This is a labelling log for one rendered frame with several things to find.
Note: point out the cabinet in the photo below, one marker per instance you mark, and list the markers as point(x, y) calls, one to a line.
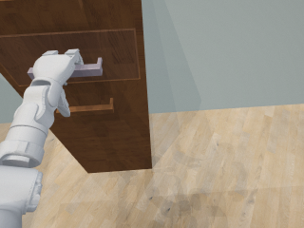
point(112, 142)

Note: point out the left robot upper arm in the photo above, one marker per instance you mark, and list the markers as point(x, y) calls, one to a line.
point(20, 192)

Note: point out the drawer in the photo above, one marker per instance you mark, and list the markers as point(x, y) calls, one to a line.
point(117, 47)

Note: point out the robot left forearm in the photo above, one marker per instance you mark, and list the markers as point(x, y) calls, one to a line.
point(24, 144)

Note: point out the handle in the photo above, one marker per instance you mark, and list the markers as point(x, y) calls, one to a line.
point(86, 70)
point(83, 110)
point(22, 6)

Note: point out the left robot hand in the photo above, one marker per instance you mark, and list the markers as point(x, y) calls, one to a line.
point(58, 67)

